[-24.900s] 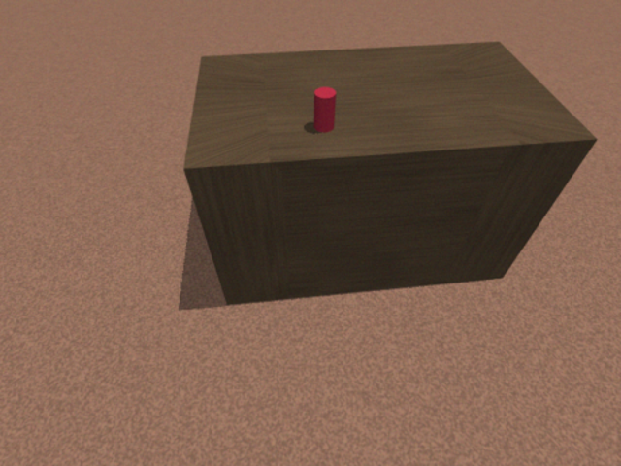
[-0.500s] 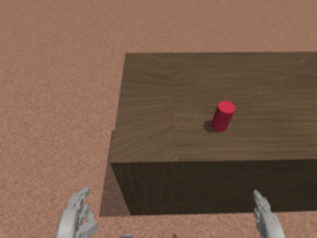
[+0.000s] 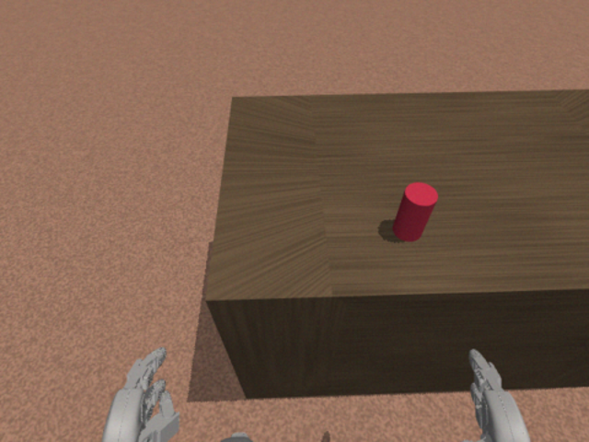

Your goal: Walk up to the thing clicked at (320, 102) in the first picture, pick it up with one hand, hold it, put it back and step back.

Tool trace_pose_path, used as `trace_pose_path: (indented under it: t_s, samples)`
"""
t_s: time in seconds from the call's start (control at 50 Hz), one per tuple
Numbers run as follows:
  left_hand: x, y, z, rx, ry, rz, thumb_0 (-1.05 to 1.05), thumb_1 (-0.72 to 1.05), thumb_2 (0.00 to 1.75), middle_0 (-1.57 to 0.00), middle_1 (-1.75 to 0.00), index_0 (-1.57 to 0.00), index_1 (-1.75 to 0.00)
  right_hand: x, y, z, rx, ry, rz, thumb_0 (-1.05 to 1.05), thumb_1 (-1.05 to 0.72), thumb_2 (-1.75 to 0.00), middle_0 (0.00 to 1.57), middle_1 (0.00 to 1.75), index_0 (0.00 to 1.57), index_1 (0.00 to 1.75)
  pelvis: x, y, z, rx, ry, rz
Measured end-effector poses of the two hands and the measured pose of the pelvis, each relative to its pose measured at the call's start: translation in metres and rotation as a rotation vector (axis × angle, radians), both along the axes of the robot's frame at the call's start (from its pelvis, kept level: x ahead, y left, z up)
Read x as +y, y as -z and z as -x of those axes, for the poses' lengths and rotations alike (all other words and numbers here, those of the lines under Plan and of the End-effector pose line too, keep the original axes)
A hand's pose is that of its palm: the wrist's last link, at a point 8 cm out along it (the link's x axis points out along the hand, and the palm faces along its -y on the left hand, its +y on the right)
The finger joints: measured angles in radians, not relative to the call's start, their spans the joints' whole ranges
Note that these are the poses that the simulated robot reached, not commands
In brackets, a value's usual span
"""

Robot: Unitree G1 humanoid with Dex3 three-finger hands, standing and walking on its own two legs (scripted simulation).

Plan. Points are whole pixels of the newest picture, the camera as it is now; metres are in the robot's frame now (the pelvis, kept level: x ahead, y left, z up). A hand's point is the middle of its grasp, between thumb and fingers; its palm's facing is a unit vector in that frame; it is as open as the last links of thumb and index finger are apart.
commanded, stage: home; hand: right
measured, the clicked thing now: (413, 213) +0.50 -0.19 -0.03
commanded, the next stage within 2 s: stand in 1.58 s
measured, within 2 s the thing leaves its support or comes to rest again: neither
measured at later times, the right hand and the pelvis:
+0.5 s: hand (452, 429) +0.16 -0.18 -0.06, palm faces +0.11 +0.96 -0.24, open 17.2 cm; pelvis -0.01 +0.00 +0.00, yaw +0 degrees
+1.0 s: hand (449, 419) +0.18 -0.18 -0.06, palm faces +0.11 +0.96 -0.25, open 17.4 cm; pelvis +0.00 +0.00 -0.01, yaw +0 degrees
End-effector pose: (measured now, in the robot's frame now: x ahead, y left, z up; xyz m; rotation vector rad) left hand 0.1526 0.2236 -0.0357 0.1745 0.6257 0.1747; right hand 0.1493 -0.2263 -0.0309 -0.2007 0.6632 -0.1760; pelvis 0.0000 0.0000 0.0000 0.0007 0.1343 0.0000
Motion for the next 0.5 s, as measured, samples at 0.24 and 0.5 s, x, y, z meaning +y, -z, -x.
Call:
trace_pose_path:
  t_s: [0.24, 0.5]
  samples:
    - [0.0018, 0.0023, 0.0107, 0.012, -0.006, -0.01, 0.01, 0.9, 0.9, -0.2, -0.3, -0.2, -0.3, 0.003, -0.0007, 0.0023, -0.019, -0.004, 0.0, -0.01, 0.49, -0.08, 0.06, 0.06, 0.07, 0.07, 0.0014, 0.0024, 0.0058, 0.005, 0.0, -0.001]
    - [-0.0006, 0.0009, 0.0092, -0.003, -0.007, -0.011, 0.01, 0.9, 0.9, -0.2, -0.3, -0.2, -0.3, -0.0003, 0.0004, 0.0069, -0.019, 0.004, 0.003, -0.01, 0.48, -0.09, 0.06, 0.06, 0.07, 0.07, -0.0006, 0.0042, 0.0068, 0.01, 0.001, -0.001]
